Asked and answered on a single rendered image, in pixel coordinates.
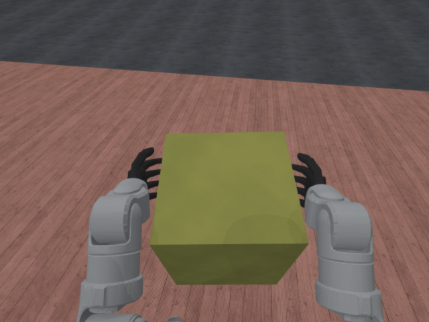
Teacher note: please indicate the right robot hand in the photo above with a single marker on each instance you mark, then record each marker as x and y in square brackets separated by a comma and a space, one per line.
[313, 175]

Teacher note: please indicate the carton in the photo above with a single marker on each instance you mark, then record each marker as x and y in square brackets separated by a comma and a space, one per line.
[227, 209]

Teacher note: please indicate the robot left forearm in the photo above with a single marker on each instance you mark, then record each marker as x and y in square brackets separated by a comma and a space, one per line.
[114, 242]

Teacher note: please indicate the robot right forearm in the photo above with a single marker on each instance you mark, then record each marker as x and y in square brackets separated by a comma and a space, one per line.
[344, 237]

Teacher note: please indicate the left robot hand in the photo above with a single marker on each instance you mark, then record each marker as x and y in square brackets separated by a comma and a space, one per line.
[139, 167]

